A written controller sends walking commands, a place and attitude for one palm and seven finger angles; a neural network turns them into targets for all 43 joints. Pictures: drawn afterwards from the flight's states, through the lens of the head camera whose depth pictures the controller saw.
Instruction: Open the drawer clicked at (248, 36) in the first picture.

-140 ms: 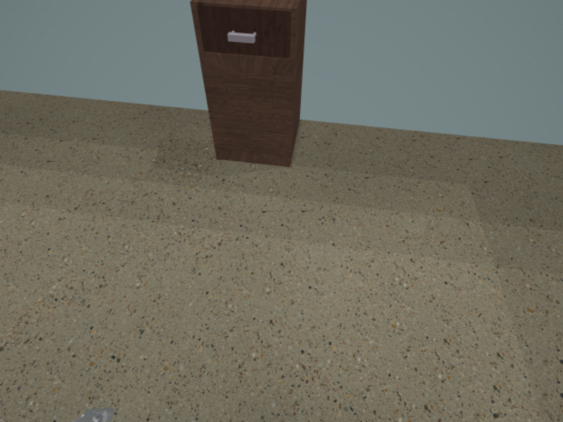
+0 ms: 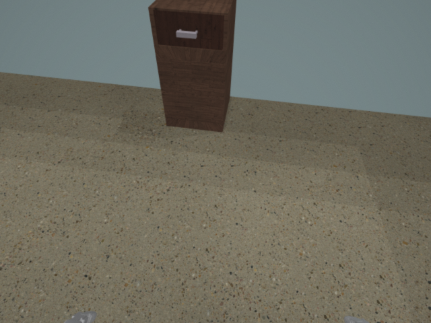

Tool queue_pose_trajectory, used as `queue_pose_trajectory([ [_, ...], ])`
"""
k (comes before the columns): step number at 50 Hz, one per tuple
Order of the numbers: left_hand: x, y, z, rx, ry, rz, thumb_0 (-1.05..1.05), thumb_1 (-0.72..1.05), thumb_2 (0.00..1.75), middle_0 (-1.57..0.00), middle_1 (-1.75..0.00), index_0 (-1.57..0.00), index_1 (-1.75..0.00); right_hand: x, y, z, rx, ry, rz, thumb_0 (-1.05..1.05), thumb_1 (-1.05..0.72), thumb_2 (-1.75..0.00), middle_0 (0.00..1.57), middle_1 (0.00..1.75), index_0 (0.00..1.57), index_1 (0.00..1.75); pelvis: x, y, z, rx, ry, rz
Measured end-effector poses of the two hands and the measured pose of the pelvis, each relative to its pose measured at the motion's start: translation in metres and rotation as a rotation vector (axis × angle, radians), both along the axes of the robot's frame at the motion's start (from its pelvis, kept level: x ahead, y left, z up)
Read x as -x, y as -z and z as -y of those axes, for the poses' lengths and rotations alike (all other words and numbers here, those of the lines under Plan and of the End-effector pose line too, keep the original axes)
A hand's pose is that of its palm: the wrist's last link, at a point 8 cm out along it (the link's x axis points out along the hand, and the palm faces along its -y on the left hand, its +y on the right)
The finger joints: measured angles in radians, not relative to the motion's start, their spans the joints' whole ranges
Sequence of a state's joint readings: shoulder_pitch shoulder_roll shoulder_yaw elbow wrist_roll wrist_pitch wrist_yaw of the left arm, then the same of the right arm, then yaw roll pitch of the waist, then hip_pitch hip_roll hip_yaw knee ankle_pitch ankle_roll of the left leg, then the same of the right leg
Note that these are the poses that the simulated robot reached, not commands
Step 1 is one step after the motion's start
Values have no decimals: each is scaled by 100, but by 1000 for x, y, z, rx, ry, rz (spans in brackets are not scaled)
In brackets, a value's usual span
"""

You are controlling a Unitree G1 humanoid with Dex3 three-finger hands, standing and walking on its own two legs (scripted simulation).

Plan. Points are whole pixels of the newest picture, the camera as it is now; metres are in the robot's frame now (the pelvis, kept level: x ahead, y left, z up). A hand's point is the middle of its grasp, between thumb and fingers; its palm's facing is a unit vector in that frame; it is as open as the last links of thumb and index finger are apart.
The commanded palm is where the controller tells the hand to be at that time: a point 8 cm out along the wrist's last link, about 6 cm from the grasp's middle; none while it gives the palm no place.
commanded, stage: stand and wait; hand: left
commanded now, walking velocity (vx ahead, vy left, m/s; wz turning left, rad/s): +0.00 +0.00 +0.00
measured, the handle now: (187, 32) +1.48 +0.24 -0.08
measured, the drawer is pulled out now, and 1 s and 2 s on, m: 0.00 0.00 0.00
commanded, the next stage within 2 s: look at it before walking up in 0.70 s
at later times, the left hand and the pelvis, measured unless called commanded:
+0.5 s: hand out of the picture +0.05 +0.24 -0.15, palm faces -0.03 -0.94 -0.34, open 7.4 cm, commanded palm none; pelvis -0.02 -0.01 +0.00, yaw +0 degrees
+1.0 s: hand out of the picture +0.06 +0.24 -0.15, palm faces -0.04 -0.95 -0.32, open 7.4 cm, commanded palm none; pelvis -0.02 -0.01 +0.01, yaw +0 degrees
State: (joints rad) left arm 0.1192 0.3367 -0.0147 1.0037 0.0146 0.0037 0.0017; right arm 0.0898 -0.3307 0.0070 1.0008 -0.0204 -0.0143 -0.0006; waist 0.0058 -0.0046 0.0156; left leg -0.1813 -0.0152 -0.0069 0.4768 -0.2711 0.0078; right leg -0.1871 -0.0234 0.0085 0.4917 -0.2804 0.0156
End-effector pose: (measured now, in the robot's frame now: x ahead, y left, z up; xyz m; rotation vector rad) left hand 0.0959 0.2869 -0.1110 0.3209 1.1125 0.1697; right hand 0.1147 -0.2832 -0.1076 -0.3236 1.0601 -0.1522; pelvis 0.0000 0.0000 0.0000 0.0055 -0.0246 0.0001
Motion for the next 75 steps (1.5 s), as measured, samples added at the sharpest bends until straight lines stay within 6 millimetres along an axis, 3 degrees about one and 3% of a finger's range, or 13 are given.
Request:
queue_pose_trajectory([
  [8,13,4,9,22,-13,-19,1,90,90,-21,-30,-21,-30,5,-1,2,-1,5,-10,1,-91,-89,21,30,20,30,4,-2,4,1,-1,7],
  [21,45,6,2,4,-36,-94,1,90,90,-21,-30,-21,-30,50,3,17,19,48,-114,1,-91,-89,21,30,20,30,13,-4,7,3,0,15],
  [32,54,4,0,-4,-35,-115,1,91,90,-21,-30,-21,-30,73,7,18,13,63,-166,1,-91,-89,21,30,20,30,20,-6,7,2,1,12],
  [54,44,5,5,10,-22,-90,1,90,90,-21,-30,-21,-30,60,4,14,7,56,-132,1,-91,-89,21,30,20,30,18,-7,6,2,3,10],
  [75,52,7,6,6,-47,-117,1,91,90,-20,-30,-21,-30,57,8,9,0,48,-151,1,-91,-89,21,30,20,30,11,-6,6,4,-4,7],
])
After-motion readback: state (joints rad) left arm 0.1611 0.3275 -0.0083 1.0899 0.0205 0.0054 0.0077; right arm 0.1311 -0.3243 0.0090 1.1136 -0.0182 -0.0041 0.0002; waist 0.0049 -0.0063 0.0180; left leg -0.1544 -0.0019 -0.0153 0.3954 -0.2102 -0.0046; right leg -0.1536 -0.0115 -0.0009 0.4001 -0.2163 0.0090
